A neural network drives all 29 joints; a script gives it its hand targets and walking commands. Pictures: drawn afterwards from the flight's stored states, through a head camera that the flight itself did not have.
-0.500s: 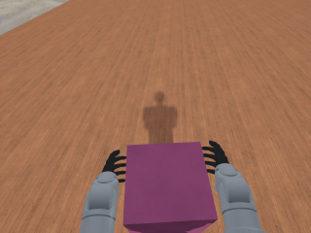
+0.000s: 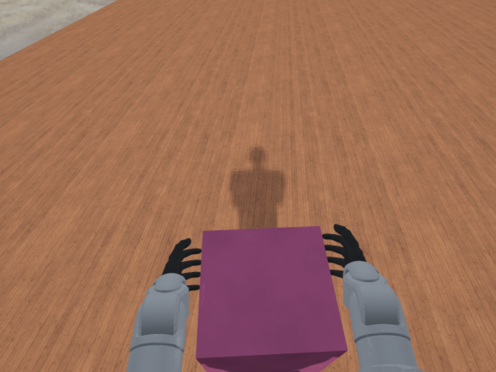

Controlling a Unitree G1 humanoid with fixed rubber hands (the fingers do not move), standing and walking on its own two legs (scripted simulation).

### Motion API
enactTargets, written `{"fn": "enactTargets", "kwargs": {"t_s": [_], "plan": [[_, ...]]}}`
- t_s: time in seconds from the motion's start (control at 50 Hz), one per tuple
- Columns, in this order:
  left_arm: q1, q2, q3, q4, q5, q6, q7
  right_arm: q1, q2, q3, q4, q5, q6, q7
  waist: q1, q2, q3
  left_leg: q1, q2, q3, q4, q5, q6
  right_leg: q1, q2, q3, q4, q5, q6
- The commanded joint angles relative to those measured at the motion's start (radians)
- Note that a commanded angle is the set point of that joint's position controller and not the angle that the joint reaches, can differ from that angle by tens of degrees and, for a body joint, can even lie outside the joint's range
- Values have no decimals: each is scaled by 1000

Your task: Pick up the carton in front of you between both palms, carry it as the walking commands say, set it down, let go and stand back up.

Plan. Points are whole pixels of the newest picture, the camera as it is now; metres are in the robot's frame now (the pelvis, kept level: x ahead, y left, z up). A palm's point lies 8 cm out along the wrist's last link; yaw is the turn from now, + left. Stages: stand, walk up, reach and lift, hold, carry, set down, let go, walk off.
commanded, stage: carry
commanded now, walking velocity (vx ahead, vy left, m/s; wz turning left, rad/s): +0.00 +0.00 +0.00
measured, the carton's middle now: (263, 307) +0.29 +0.00 -0.08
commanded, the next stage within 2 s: hold in 1.06 s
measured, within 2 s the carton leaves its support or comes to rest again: neither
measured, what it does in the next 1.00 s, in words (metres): stands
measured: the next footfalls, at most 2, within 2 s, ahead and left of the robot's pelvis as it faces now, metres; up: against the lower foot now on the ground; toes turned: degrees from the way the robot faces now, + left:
none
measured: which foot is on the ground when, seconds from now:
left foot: down 0.00-1.00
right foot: down 0.00-1.00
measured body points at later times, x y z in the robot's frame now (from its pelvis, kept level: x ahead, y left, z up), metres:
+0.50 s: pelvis -0.01 -0.01 +0.00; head -0.03 -0.02 +0.45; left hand +0.28 +0.14 +0.03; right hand +0.29 -0.16 +0.04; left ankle -0.02 +0.11 -0.74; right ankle +0.04 -0.09 -0.74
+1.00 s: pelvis -0.02 -0.02 +0.00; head -0.04 -0.03 +0.45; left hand +0.27 +0.13 +0.03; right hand +0.29 -0.17 +0.04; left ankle -0.02 +0.11 -0.74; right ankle +0.04 -0.09 -0.74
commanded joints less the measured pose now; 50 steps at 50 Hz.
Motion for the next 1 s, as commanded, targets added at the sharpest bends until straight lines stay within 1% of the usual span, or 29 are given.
{"fn": "enactTargets", "kwargs": {"t_s": [0.0,0.04,0.08,0.14,0.16,0.2,0.24,0.26,0.3,0.34,0.36,0.4,0.44,0.46,0.52,0.54,0.56,0.64,0.66,0.7,0.76,0.78,0.8,0.82,0.84,0.86,0.88,0.96,0.98], "plan": [[-534,-916,-539,-128,-279,-83,-257,-359,956,550,6,256,-5,254,2,-29,-204,-4,114,-104,-84,157,24,136,-126,144,-77,203,3],[-519,-912,-524,-103,-267,-74,-258,-363,949,542,3,246,-5,254,1,-2,-184,-12,115,-105,-90,143,17,122,-126,142,-86,159,2],[-533,-908,-519,-119,-267,-78,-257,-355,956,541,12,244,-3,254,-1,-25,-196,-10,115,-109,-85,156,20,135,-127,145,-79,178,0],[-544,-930,-545,-136,-283,-81,-259,-341,961,537,18,249,-1,254,1,5,-216,-10,115,-110,-94,130,23,133,-124,152,-86,137,-4],[-547,-913,-532,-135,-277,-80,-259,-348,962,540,16,246,-1,255,1,-3,-202,-15,116,-103,-86,137,20,138,-126,146,-91,161,1],[-549,-930,-562,-161,-295,-83,-258,-351,972,554,-4,259,-5,256,-1,-4,-227,5,116,-107,-86,136,23,132,-125,152,-89,151,-2],[-517,-921,-548,-140,-282,-75,-256,-342,961,557,-9,251,-3,255,1,-20,-219,3,119,-104,-86,136,25,136,-125,144,-89,160,1],[-534,-919,-556,-165,-290,-79,-255,-327,955,550,3,251,-1,254,-1,-8,-229,3,115,-107,-89,150,25,130,-124,144,-90,162,-1],[-532,-907,-551,-159,-291,-82,-256,-326,957,547,-4,247,-2,250,-1,-30,-235,8,114,-100,-85,129,21,119,-122,145,-90,149,0],[-525,-912,-547,-147,-284,-80,-255,-336,946,547,-9,247,-1,249,1,-16,-223,-15,117,-111,-90,124,24,129,-130,153,-99,143,-4],[-527,-914,-562,-172,-293,-84,-254,-341,962,570,-20,260,-5,249,1,-2,-226,-3,115,-105,-90,123,21,127,-124,146,-94,156,-4],[-518,-905,-548,-159,-281,-82,-252,-339,946,553,-11,254,-3,247,-1,-5,-227,-11,115,-109,-89,127,24,135,-125,148,-90,154,-2],[-519,-914,-548,-149,-289,-79,-254,-346,947,566,-26,260,-4,248,0,-33,-229,-11,116,-113,-88,128,20,134,-126,146,-96,150,-4],[-528,-903,-548,-150,-282,-80,-254,-338,948,551,-3,250,-2,247,-1,-12,-209,-18,117,-111,-90,118,21,124,-130,154,-98,155,-5],[-530,-908,-542,-150,-282,-82,-253,-340,947,547,5,250,-3,249,1,-14,-216,-17,112,-105,-84,107,18,128,-129,154,-107,140,-11],[-537,-901,-538,-150,-281,-84,-253,-351,951,551,-8,252,-6,248,-2,-34,-221,-14,110,-106,-82,115,19,129,-129,154,-104,142,-8],[-539,-895,-540,-155,-276,-85,-252,-335,948,545,8,243,-4,248,-1,-14,-229,0,108,-99,-79,101,19,127,-135,166,-115,127,-11],[-529,-913,-527,-122,-281,-79,-256,-340,943,544,4,241,1,247,-1,-29,-210,-18,115,-103,-88,98,21,114,-131,159,-122,119,-5],[-532,-910,-528,-139,-276,-81,-257,-353,955,551,4,255,-3,252,0,-30,-214,-22,106,-106,-91,97,16,117,-131,162,-120,79,-7],[-522,-901,-517,-123,-268,-78,-256,-348,948,539,12,242,-2,251,-2,-13,-199,-23,114,-111,-89,91,18,111,-126,163,-133,96,-12],[-526,-915,-524,-119,-276,-78,-258,-361,951,551,-8,249,-2,248,0,-19,-198,-34,112,-109,-86,77,14,120,-130,159,-132,88,-5],[-525,-915,-525,-127,-270,-80,-257,-351,939,533,5,238,0,246,-2,1,-200,-34,112,-110,-94,91,14,120,-130,158,-126,101,-7],[-540,-915,-546,-159,-285,-85,-257,-339,956,553,1,245,1,246,0,-14,-209,-34,114,-107,-81,92,12,133,-123,152,-124,122,-4],[-530,-912,-540,-143,-287,-81,-256,-338,958,553,-11,255,-2,247,-3,-21,-227,-24,115,-108,-84,93,13,127,-127,161,-125,115,-10],[-536,-920,-549,-166,-293,-84,-255,-332,961,560,-1,255,0,248,-2,1,-232,-16,112,-105,-77,94,13,129,-124,157,-120,124,-13],[-540,-916,-545,-153,-290,-79,-254,-344,955,554,-10,254,-3,249,-2,-16,-213,-37,112,-108,-92,103,13,121,-128,152,-117,108,-11],[-512,-915,-549,-148,-283,-78,-251,-345,948,562,-26,255,-4,246,0,-11,-227,-19,109,-107,-83,91,16,126,-129,161,-125,70,-12],[-525,-911,-553,-161,-291,-79,-251,-325,950,552,-9,251,-2,246,-1,-12,-224,-28,107,-106,-81,96,13,122,-124,157,-133,86,-7],[-532,-897,-547,-169,-287,-81,-250,-320,947,547,6,246,0,247,-2,-31,-226,-17,111,-105,-70,97,10,126,-123,162,-127,112,-7]]}}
